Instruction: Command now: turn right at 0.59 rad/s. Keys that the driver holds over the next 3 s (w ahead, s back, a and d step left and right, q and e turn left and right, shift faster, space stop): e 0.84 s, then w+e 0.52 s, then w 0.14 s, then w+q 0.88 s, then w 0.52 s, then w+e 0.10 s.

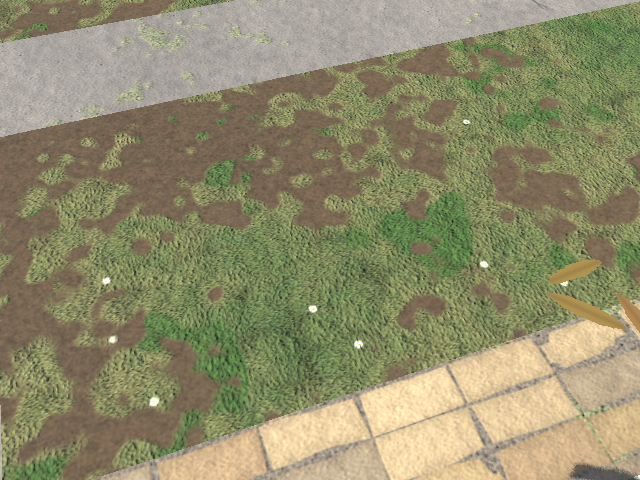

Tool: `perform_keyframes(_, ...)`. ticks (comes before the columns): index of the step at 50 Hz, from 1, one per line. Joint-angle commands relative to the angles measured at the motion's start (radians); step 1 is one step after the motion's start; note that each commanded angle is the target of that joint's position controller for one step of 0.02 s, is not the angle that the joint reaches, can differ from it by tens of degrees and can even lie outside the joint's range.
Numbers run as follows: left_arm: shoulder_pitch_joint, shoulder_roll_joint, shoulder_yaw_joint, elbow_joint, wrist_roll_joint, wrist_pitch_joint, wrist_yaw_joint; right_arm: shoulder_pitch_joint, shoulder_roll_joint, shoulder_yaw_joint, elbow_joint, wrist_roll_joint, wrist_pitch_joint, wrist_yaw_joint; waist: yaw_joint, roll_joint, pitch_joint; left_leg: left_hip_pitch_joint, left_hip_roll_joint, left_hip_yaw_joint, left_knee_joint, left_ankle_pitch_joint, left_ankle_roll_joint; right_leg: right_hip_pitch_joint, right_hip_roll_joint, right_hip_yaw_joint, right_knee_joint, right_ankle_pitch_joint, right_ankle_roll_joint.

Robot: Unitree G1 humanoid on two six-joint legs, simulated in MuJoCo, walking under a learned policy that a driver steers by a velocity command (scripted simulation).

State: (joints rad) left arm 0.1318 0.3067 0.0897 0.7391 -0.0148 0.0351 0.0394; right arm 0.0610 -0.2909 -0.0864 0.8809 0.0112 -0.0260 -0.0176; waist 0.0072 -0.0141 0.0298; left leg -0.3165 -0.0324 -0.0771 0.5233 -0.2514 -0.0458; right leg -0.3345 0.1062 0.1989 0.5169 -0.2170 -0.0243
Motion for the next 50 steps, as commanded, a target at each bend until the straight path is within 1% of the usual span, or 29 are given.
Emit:
perform_keyframes(1, 0.008, 0.070, 0.010, -0.084, 0.002, 0.000, 0.008, 0.106, -0.203, -0.048, -0.031, -0.023, -0.011, -0.001, -0.014, 0.110, -0.177, 0.283, 0.278, -0.215, -0.199, 0.301, 0.111, -0.068, -0.065, 0.092, 0.198, -0.107, -0.039)
perform_keyframes(2, 0.024, 0.097, 0.022, -0.118, -0.003, -0.011, 0.004, 0.091, -0.239, -0.049, -0.038, -0.058, -0.005, 0.000, 0.012, 0.316, -0.132, 0.261, 0.438, -0.454, -0.222, 0.486, 0.297, -0.268, 0.053, -0.035, 0.387, -0.458, 0.008)
perform_keyframes(3, 0.037, 0.178, 0.043, -0.104, 0.007, -0.021, -0.004, 0.048, -0.193, -0.037, -0.067, -0.056, -0.008, -0.004, 0.015, 0.241, -0.125, 0.229, 0.478, -0.439, -0.221, 0.493, 0.353, -0.288, -0.028, -0.017, 0.585, -0.433, 0.036)
perform_keyframes(4, 0.053, 0.207, 0.058, -0.080, -0.003, -0.017, -0.008, -0.003, -0.140, -0.025, -0.087, -0.044, -0.007, -0.011, 0.029, 0.173, -0.109, 0.209, 0.408, -0.311, -0.203, 0.456, 0.307, -0.283, -0.048, -0.029, 0.655, -0.355, 0.049)
perform_keyframes(5, 0.070, 0.184, 0.058, -0.058, -0.005, -0.005, -0.005, -0.033, -0.120, -0.019, -0.098, -0.030, -0.003, -0.015, 0.038, 0.139, -0.088, 0.202, 0.336, -0.213, -0.193, 0.386, 0.253, -0.287, -0.060, -0.048, 0.684, -0.294, 0.067)
perform_keyframes(6, 0.065, 0.163, 0.053, -0.059, -0.001, 0.005, -0.004, -0.034, -0.111, -0.015, -0.101, -0.017, 0.000, -0.019, 0.025, 0.140, -0.069, 0.206, 0.311, -0.166, -0.194, 0.373, 0.238, -0.313, -0.068, -0.058, 0.715, -0.242, 0.084)
perform_keyframes(8, 0.032, 0.117, 0.038, -0.083, -0.011, 0.011, -0.013, 0.002, -0.119, -0.012, -0.094, -0.018, 0.011, -0.030, 0.001, 0.154, -0.052, 0.202, 0.274, -0.076, -0.211, 0.390, 0.243, -0.310, -0.078, -0.112, 0.682, -0.185, 0.105)
perform_keyframes(11, -0.038, 0.089, 0.021, -0.132, -0.012, 0.008, -0.018, 0.070, -0.150, -0.020, -0.086, -0.024, 0.023, -0.042, -0.049, 0.178, -0.073, 0.298, 0.304, -0.044, -0.217, 0.405, 0.266, -0.316, -0.117, -0.151, 0.523, -0.167, 0.125)
perform_keyframes(13, -0.044, 0.077, 0.011, -0.149, -0.007, 0.008, -0.027, 0.066, -0.177, -0.029, -0.093, -0.021, 0.028, -0.039, -0.055, 0.186, -0.090, 0.293, 0.320, -0.008, -0.214, 0.408, 0.267, -0.245, -0.142, -0.178, 0.417, -0.173, 0.121)
perform_keyframes(18, -0.010, 0.100, 0.018, -0.161, -0.007, 0.020, -0.050, 0.050, -0.214, -0.042, -0.107, 0.000, 0.030, -0.015, -0.041, 0.205, -0.085, 0.227, 0.349, 0.054, -0.180, 0.382, 0.238, -0.062, -0.135, -0.256, 0.191, -0.137, 0.068)
perform_keyframes(20, 0.050, 0.097, 0.026, -0.145, -0.005, 0.025, -0.058, 0.032, -0.211, -0.042, -0.106, 0.019, 0.030, -0.009, 0.003, 0.186, -0.087, 0.193, 0.341, 0.092, -0.097, 0.331, 0.184, 0.055, -0.110, -0.287, 0.003, -0.016, 0.020)
perform_keyframes(21, 0.099, 0.116, 0.039, -0.126, -0.004, 0.025, -0.052, 0.074, -0.177, -0.034, -0.088, 0.019, 0.028, -0.005, 0.014, 0.135, -0.101, 0.127, 0.309, 0.138, -0.002, 0.254, 0.127, 0.174, -0.092, -0.268, -0.087, 0.075, -0.015)
perform_keyframes(22, 0.147, 0.207, 0.067, -0.125, -0.006, 0.021, -0.037, 0.113, -0.122, -0.019, -0.087, -0.011, 0.026, 0.003, 0.010, -0.084, -0.122, -0.068, 0.219, 0.230, 0.244, 0.009, 0.037, 0.354, -0.235, -0.044, -0.143, 0.377, -0.079)
perform_keyframes(23, 0.144, 0.306, 0.076, -0.160, 0.016, 0.010, -0.031, 0.052, -0.074, 0.001, -0.159, -0.049, 0.022, 0.002, 0.001, -0.324, -0.130, -0.360, 0.068, 0.211, 0.503, -0.444, -0.032, 0.413, -0.489, 0.323, -0.133, 0.650, -0.281)
perform_keyframes(24, 0.171, 0.255, 0.063, -0.159, 0.040, -0.019, -0.045, -0.026, -0.127, -0.014, -0.177, -0.028, 0.017, -0.005, 0.075, -0.197, -0.201, -0.366, 0.062, 0.049, 0.664, -0.449, -0.026, 0.354, -0.505, 0.340, -0.167, 0.563, -0.360)
perform_keyframes(25, 0.126, 0.228, 0.052, -0.154, 0.039, -0.038, -0.046, -0.032, -0.146, -0.022, -0.180, -0.004, 0.020, -0.008, 0.042, -0.158, -0.150, -0.375, 0.080, 0.024, 0.698, -0.365, -0.007, 0.313, -0.444, 0.245, -0.179, 0.469, -0.309)
perform_keyframes(27, 0.024, 0.174, 0.036, -0.163, 0.007, -0.043, -0.033, 0.006, -0.163, -0.033, -0.151, -0.013, 0.028, -0.023, -0.006, -0.106, -0.097, -0.362, 0.103, 0.008, 0.635, -0.208, 0.002, 0.238, -0.349, 0.140, -0.180, 0.324, -0.206)
perform_keyframes(28, 0.004, 0.166, 0.029, -0.170, 0.007, -0.040, -0.026, 0.020, -0.164, -0.035, -0.149, -0.020, 0.030, -0.024, -0.021, -0.115, -0.099, -0.314, 0.090, 0.014, 0.635, -0.158, -0.004, 0.191, -0.325, 0.117, -0.184, 0.343, -0.198)
perform_keyframes(30, 0.010, 0.161, 0.024, -0.178, 0.015, -0.038, -0.018, 0.047, -0.144, -0.032, -0.150, -0.018, 0.027, -0.019, -0.030, -0.114, -0.126, -0.274, 0.064, 0.018, 0.609, -0.098, -0.014, 0.181, -0.302, 0.105, -0.187, 0.345, -0.203)
perform_keyframes(35, 0.039, 0.180, 0.031, -0.182, 0.008, -0.029, -0.006, 0.006, -0.109, -0.016, -0.183, -0.016, 0.022, -0.013, -0.002, -0.125, -0.112, -0.249, 0.035, -0.003, 0.365, -0.076, -0.035, 0.196, -0.283, 0.162, -0.172, 0.222, -0.207)
perform_keyframes(38, 0.037, 0.190, 0.034, -0.190, 0.010, -0.021, -0.011, -0.002, -0.111, -0.014, -0.197, -0.011, 0.014, -0.004, 0.008, -0.136, -0.101, -0.186, 0.015, -0.009, 0.267, -0.101, -0.032, 0.155, -0.277, 0.218, -0.157, 0.179, -0.211)
perform_keyframes(42, 0.018, 0.190, 0.034, -0.203, 0.003, -0.010, -0.020, 0.019, -0.119, -0.018, -0.210, -0.003, -0.003, 0.011, 0.007, -0.149, -0.116, -0.101, -0.009, -0.012, 0.138, -0.123, -0.014, 0.165, -0.264, 0.304, -0.111, 0.267, -0.202)
perform_keyframes(44, -0.004, 0.178, 0.028, -0.211, -0.009, -0.003, -0.017, 0.075, -0.117, -0.021, -0.203, 0.002, -0.012, 0.020, -0.029, -0.139, -0.141, 0.024, -0.011, 0.008, -0.031, -0.032, 0.013, 0.124, -0.221, 0.318, -0.099, 0.065, -0.171)
perform_keyframes(45, -0.009, 0.161, 0.022, -0.213, -0.013, -0.001, -0.014, 0.112, -0.121, -0.026, -0.193, 0.001, -0.015, 0.020, -0.053, -0.120, -0.135, 0.138, 0.010, 0.013, -0.133, 0.043, 0.035, 0.043, -0.179, 0.296, -0.075, -0.089, -0.137)
perform_keyframes(46, 0.024, 0.101, 0.004, -0.212, -0.006, -0.002, -0.013, 0.174, -0.172, -0.038, -0.189, -0.011, -0.015, 0.015, -0.055, 0.008, -0.166, 0.301, 0.182, -0.144, -0.183, -0.041, 0.102, -0.108, -0.104, 0.207, 0.083, -0.345, -0.081)
perform_keyframes(47, 0.050, 0.072, -0.003, -0.233, -0.009, -0.012, -0.015, 0.223, -0.247, -0.049, -0.179, -0.030, -0.010, 0.012, -0.036, 0.225, -0.122, 0.361, 0.365, -0.423, -0.269, -0.229, 0.228, -0.345, 0.049, -0.021, 0.319, -0.446, -0.032)
perform_keyframes(48, 0.004, 0.140, 0.013, -0.259, -0.002, -0.032, -0.016, 0.206, -0.243, -0.050, -0.187, -0.044, -0.025, 0.017, -0.043, 0.252, -0.040, 0.262, 0.454, -0.585, -0.334, -0.404, 0.315, -0.451, -0.045, -0.019, 0.486, -0.369, -0.009)
perform_keyframes(49, 0.004, 0.184, 0.028, -0.244, -0.002, -0.036, -0.021, 0.149, -0.191, -0.036, -0.208, -0.032, -0.033, 0.008, -0.028, 0.201, 0.005, 0.228, 0.410, -0.497, -0.338, -0.442, 0.290, -0.463, -0.088, -0.023, 0.551, -0.279, 0.004)
perform_keyframes(50, 0.032, 0.183, 0.033, -0.218, 0.001, -0.034, -0.024, 0.114, -0.160, -0.027, -0.217, -0.017, -0.035, -0.003, -0.013, 0.183, 0.020, 0.234, 0.348, -0.396, -0.337, -0.404, 0.241, -0.469, -0.099, -0.043, 0.583, -0.213, 0.025)
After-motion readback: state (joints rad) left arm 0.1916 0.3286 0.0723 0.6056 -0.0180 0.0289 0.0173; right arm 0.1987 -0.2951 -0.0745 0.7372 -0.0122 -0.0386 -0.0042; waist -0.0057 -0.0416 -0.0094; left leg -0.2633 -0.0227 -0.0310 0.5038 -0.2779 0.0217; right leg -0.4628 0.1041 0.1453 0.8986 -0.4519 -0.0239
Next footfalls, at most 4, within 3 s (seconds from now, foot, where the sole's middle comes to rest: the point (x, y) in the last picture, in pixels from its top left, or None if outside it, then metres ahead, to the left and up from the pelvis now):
0.02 left None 0.05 0.13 -0.77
0.44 right None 0.01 -0.15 -0.77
0.92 left None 0.11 0.05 -0.77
1.38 right None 0.08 -0.34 -0.77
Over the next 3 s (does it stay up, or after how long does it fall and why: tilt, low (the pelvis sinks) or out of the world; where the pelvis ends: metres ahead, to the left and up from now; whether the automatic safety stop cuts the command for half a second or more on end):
stays up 0.77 -0.72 0.00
